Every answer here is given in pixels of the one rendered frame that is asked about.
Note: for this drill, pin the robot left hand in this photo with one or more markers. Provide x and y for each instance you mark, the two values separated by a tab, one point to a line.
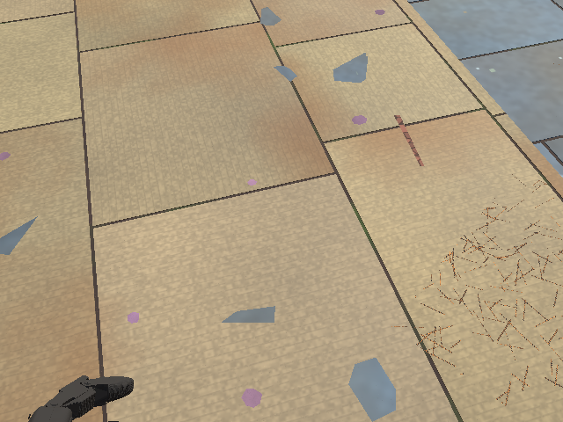
80	396

